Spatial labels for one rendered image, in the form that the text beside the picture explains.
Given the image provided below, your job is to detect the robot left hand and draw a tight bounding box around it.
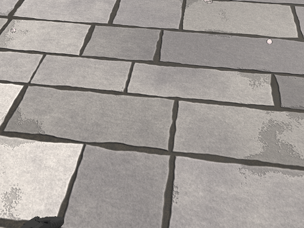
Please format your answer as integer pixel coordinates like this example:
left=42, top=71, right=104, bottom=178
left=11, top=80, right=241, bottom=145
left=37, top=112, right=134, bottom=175
left=21, top=216, right=65, bottom=228

